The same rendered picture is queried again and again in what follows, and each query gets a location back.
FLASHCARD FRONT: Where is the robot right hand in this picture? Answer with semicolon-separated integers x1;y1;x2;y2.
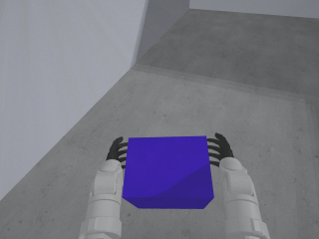
207;132;234;167

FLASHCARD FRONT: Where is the carton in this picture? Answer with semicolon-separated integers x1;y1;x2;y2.
122;135;214;209

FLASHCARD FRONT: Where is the right robot forearm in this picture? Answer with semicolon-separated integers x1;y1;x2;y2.
218;157;270;239

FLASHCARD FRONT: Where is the left robot forearm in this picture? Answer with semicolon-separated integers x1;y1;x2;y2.
78;159;124;239

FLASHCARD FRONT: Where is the robot left hand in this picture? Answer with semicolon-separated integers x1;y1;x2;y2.
106;136;128;169

